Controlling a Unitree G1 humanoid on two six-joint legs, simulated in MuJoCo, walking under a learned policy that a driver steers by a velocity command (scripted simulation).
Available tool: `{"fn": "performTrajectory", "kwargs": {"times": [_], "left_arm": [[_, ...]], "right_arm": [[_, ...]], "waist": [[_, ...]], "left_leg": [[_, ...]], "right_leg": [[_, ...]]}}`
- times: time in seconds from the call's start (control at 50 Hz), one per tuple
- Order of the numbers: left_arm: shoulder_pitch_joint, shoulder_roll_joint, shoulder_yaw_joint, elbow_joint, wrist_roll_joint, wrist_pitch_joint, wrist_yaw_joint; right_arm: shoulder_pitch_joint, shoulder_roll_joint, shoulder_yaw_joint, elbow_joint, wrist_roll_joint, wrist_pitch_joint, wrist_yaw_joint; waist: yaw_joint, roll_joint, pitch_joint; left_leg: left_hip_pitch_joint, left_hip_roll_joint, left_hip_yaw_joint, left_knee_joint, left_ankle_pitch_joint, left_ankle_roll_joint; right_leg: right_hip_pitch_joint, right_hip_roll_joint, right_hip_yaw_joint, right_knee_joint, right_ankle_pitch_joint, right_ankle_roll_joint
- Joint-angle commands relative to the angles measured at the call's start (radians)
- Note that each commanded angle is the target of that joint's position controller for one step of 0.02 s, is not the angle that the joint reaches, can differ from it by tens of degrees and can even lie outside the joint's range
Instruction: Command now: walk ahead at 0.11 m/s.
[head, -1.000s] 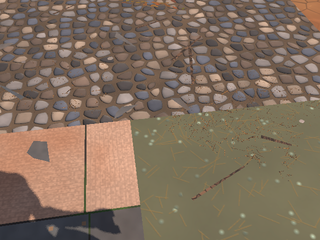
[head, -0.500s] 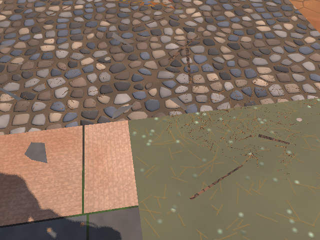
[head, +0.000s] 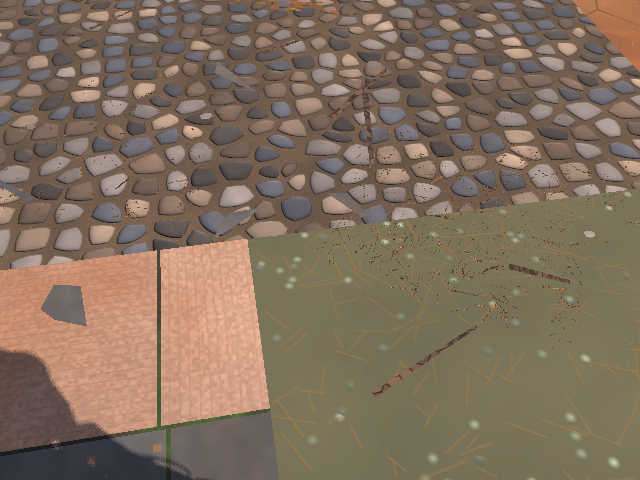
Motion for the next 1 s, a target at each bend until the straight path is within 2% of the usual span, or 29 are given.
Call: {"fn": "performTrajectory", "kwargs": {"times": [0.02, 0.06, 0.1, 0.12, 0.16, 0.18, 0.2, 0.22, 0.24, 0.26, 0.3, 0.32, 0.36, 0.4, 0.46, 0.54, 0.56, 0.58, 0.6, 0.62, 0.64, 0.68, 0.76, 0.8, 0.84, 0.86, 0.88, 0.94, 1.0], "left_arm": [[0.069, 0.089, 0.015, -0.011, -0.009, -0.003, 0.006], [0.040, 0.080, 0.013, -0.037, -0.008, -0.020, 0.003], [0.030, 0.039, 0.004, -0.057, -0.012, -0.055, -0.014], [0.026, 0.039, 0.005, -0.064, -0.016, -0.071, -0.024], [0.093, 0.029, 0.005, -0.054, -0.029, -0.094, -0.039], [0.181, 0.033, 0.010, -0.022, -0.028, -0.100, -0.041], [0.290, 0.084, 0.028, 0.014, -0.017, -0.102, -0.041], [0.428, 0.225, 0.064, 0.036, -0.020, -0.108, -0.050], [0.419, 0.226, 0.056, 0.027, -0.001, -0.120, -0.060], [0.312, 0.162, 0.038, -0.008, 0.004, -0.128, -0.058], [0.210, 0.118, 0.023, -0.050, -0.001, -0.124, -0.060], [0.204, 0.095, 0.015, -0.054, -0.002, -0.113, -0.057], [0.242, 0.070, 0.004, -0.046, 0.010, -0.089, -0.044], [0.230, 0.088, -0.001, -0.054, 0.016, -0.072, -0.025], [0.233, 0.153, 0.012, -0.054, 0.011, -0.062, -0.015], [0.156, 0.140, 0.017, -0.065, -0.014, -0.066, -0.020], [0.183, 0.141, 0.019, -0.057, -0.005, -0.069, -0.026], [0.251, 0.106, 0.009, -0.060, 0.026, -0.078, -0.032], [0.346, 0.024, -0.013, -0.033, 0.016, -0.071, -0.029], [0.282, 0.042, -0.007, -0.042, 0.000, -0.060, -0.029], [0.225, 0.071, 0.006, -0.064, -0.014, -0.046, -0.025], [0.158, 0.073, 0.018, -0.074, -0.009, -0.018, -0.007], [0.161, 0.041, 0.017, -0.067, 0.003, 0.002, 0.015], [0.174, 0.036, 0.018, -0.049, 0.008, 0.007, 0.006], [0.128, 0.077, 0.023, -0.073, 0.031, 0.016, -0.001], [0.101, 0.130, 0.033, -0.080, 0.021, 0.016, 0.000], [0.077, 0.130, 0.037, -0.076, 0.011, 0.006, -0.002], [0.030, 0.092, 0.034, -0.073, 0.012, -0.034, -0.008], [0.057, 0.079, 0.033, -0.061, 0.005, -0.050, -0.015]], "right_arm": [[0.060, -0.128, -0.027, -0.012, 0.011, 0.000, -0.009], [0.079, -0.155, -0.036, -0.021, 0.018, -0.009, -0.008], [0.125, -0.198, -0.054, -0.016, 0.027, -0.030, -0.001], [0.121, -0.201, -0.058, -0.019, 0.029, -0.037, 0.001], [0.023, -0.182, -0.052, -0.054, 0.034, -0.044, 0.006], [-0.043, -0.165, -0.047, -0.078, 0.039, -0.044, 0.009], [-0.080, -0.121, -0.037, -0.098, 0.032, -0.050, 0.012], [-0.098, -0.063, -0.023, -0.134, 0.025, -0.068, 0.011], [-0.102, -0.089, -0.030, -0.150, 0.037, -0.087, 0.010], [-0.083, -0.110, -0.035, -0.141, 0.046, -0.098, 0.016], [-0.040, -0.115, -0.043, -0.107, 0.026, -0.105, 0.025], [-0.061, -0.131, -0.054, -0.109, 0.018, -0.104, 0.028], [-0.095, -0.081, -0.048, -0.116, 0.021, -0.095, 0.039], [-0.169, -0.028, -0.029, -0.144, 0.023, -0.083, 0.042], [-0.230, -0.046, -0.023, -0.166, 0.021, -0.067, 0.040], [-0.127, -0.128, -0.050, -0.129, 0.005, -0.060, 0.036], [-0.078, -0.169, -0.064, -0.115, -0.003, -0.063, 0.031], [-0.006, -0.239, -0.080, -0.102, -0.013, -0.060, 0.026], [0.054, -0.199, -0.068, -0.081, -0.022, -0.047, 0.023], [0.036, -0.130, -0.045, -0.074, -0.009, -0.045, 0.034], [-0.065, -0.123, -0.037, -0.089, 0.003, -0.050, 0.038], [-0.212, -0.109, -0.026, -0.120, -0.006, -0.057, 0.039], [-0.234, -0.129, -0.032, -0.110, -0.021, -0.043, 0.021], [-0.243, -0.128, -0.032, -0.104, -0.001, -0.036, 0.015], [-0.185, -0.103, -0.024, -0.073, 0.006, -0.033, 0.018], [-0.162, -0.110, -0.030, -0.072, -0.002, -0.026, 0.017], [-0.173, -0.102, -0.028, -0.071, -0.008, -0.022, 0.010], [-0.131, -0.101, -0.030, -0.048, -0.005, -0.024, -0.001], [-0.110, -0.100, -0.031, -0.028, -0.001, -0.028, 0.001]], "waist": [[-0.008, 0.041, 0.042], [-0.024, 0.089, 0.120], [-0.037, 0.192, 0.122], [-0.034, 0.200, 0.133], [0.035, 0.181, 0.152], [0.084, 0.140, 0.153], [0.114, 0.006, 0.113], [0.142, -0.279, 0.046], [0.116, -0.271, 0.060], [0.059, -0.152, 0.129], [0.013, -0.082, 0.105], [0.014, -0.083, 0.085], [0.021, -0.110, 0.042], [0.021, -0.104, 0.032], [0.026, -0.136, -0.002], [-0.060, -0.105, -0.038], [-0.078, -0.061, -0.071], [-0.058, 0.045, -0.186], [-0.056, 0.185, -0.337], [-0.060, 0.181, -0.313], [-0.030, 0.132, -0.205], [0.015, 0.081, -0.071], [0.044, 0.108, -0.073], [0.066, 0.093, -0.085], [0.040, 0.053, -0.024], [-0.002, -0.011, 0.032], [-0.003, -0.055, 0.067], [-0.021, -0.083, 0.032], [-0.012, -0.042, -0.027]], "left_leg": [[-0.090, 0.011, -0.027, -0.128, -0.317, 0.053], [-0.141, 0.089, -0.142, -0.190, -0.527, 0.108], [-0.100, 0.228, -0.341, -0.278, -0.588, 0.187], [-0.137, 0.275, -0.414, -0.306, -0.577, 0.219], [-0.223, 0.255, -0.357, -0.275, -0.493, 0.199], [-0.301, 0.187, -0.256, -0.200, -0.403, 0.154], [-0.389, 0.094, -0.119, 0.025, -0.238, 0.098], [-0.525, -0.035, 0.065, 0.363, -0.176, 0.030], [-0.622, -0.018, -0.010, 0.571, -0.264, 0.038], [-0.664, 0.033, -0.045, 0.681, -0.204, 0.052], [-0.627, 0.080, -0.013, 0.665, -0.076, 0.059], [-0.592, 0.093, 0.011, 0.609, -0.035, 0.053], [-0.512, 0.072, 0.067, 0.495, 0.027, 0.029], [-0.417, 0.050, 0.095, 0.318, 0.094, 0.008], [-0.249, 0.009, 0.115, 0.159, 0.181, 0.002], [-0.062, -0.012, 0.087, -0.020, 0.330, 0.068], [0.047, 0.022, 0.053, -0.062, 0.526, 0.092], [0.296, 0.162, -0.083, 0.043, 0.918, 0.161], [0.427, 0.354, -0.271, 0.022, 1.006, 0.324], [0.323, 0.384, -0.376, -0.071, 0.878, 0.356], [0.177, 0.355, -0.325, -0.120, 0.650, 0.316], [-0.048, 0.277, -0.205, -0.196, 0.403, 0.242], [-0.173, 0.206, -0.126, -0.228, 0.200, 0.209], [-0.215, 0.179, -0.097, -0.220, 0.038, 0.181], [-0.270, 0.129, -0.072, -0.225, -0.209, 0.090], [-0.229, 0.079, -0.025, -0.226, -0.216, 0.053], [-0.142, 0.051, 0.007, -0.185, -0.148, 0.032], [-0.034, 0.044, 0.022, -0.094, 0.066, 0.046], [-0.008, 0.049, 0.024, -0.065, 0.218, 0.057]], "right_leg": [[-0.048, 0.073, -0.085, -0.003, -0.236, -0.035], [-0.159, 0.074, -0.083, 0.069, -0.333, -0.060], [-0.224, 0.069, -0.102, 0.226, -0.208, -0.067], [-0.211, 0.044, -0.075, 0.275, -0.186, -0.084], [-0.085, 0.031, -0.072, 0.134, -0.195, -0.129], [0.069, 0.042, -0.067, -0.019, -0.145, -0.140], [0.222, -0.035, 0.076, -0.103, -0.120, -0.145], [0.337, -0.246, 0.456, -0.283, -0.261, -0.246], [0.312, -0.363, 0.706, -0.355, -0.308, -0.323], [0.270, -0.353, 0.616, -0.328, -0.146, -0.311], [0.259, -0.258, 0.337, -0.282, 0.290, -0.244], [0.267, -0.216, 0.221, -0.265, 0.491, -0.209], [0.256, -0.154, 0.096, -0.245, 0.688, -0.181], [0.193, -0.119, 0.022, -0.233, 0.758, -0.178], [0.116, -0.128, 0.011, -0.209, 0.776, -0.189], [0.130, -0.129, 0.032, -0.081, 0.796, -0.156], [0.108, -0.089, 0.016, 0.002, 0.730, -0.122], [-0.032, -0.024, -0.009, 0.150, 0.435, -0.078], [-0.128, 0.046, -0.035, 0.399, -0.068, -0.025], [-0.150, 0.070, 0.020, 0.554, -0.425, 0.005], [-0.184, 0.033, 0.045, 0.621, -0.434, 0.010], [-0.171, -0.009, 0.032, 0.545, -0.363, 0.021], [-0.010, -0.006, -0.015, 0.232, -0.209, 0.019], [0.102, 0.011, -0.047, 0.051, 0.026, -0.004], [0.116, -0.025, -0.006, -0.051, 0.078, -0.046], [-0.010, -0.030, 0.001, -0.068, -0.086, -0.077], [-0.121, -0.019, 0.008, -0.104, -0.197, -0.091], [-0.123, -0.023, 0.013, -0.138, -0.066, -0.066], [-0.048, -0.018, 0.004, -0.104, 0.093, -0.064]]}}
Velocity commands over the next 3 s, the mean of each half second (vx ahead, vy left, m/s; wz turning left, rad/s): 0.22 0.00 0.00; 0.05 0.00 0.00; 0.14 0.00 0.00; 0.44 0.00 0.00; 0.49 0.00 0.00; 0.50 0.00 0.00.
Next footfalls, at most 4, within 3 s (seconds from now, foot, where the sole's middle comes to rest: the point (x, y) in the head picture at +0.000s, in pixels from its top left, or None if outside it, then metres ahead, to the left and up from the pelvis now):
0.56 left None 0.29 0.07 -0.77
0.84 right None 0.23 -0.15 -0.77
1.48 left None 0.36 0.09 -0.77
2.00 right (392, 381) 0.74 -0.13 -0.77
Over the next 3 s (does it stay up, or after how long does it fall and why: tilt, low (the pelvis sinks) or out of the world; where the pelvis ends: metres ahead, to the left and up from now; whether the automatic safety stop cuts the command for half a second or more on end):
stays up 1.11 0.01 0.00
